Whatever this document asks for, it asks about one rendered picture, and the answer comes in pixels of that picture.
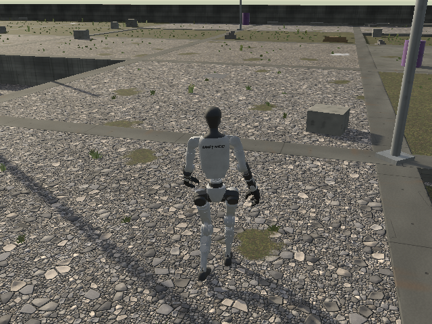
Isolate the robot right forearm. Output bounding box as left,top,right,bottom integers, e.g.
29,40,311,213
242,162,257,192

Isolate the robot right hand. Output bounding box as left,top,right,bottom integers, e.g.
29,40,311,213
245,188,260,207

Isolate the right robot upper arm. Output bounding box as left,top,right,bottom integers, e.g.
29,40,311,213
227,135,248,173

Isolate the left robot shin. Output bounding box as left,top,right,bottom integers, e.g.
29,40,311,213
200,224,211,272

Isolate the left robot upper arm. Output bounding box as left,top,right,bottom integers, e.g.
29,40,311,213
184,136,200,173

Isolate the robot left hand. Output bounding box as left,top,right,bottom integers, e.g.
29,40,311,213
184,176,199,188

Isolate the robot right thigh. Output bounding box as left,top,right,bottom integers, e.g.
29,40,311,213
224,187,239,228

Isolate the robot left forearm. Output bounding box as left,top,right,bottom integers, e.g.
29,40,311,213
183,163,192,182

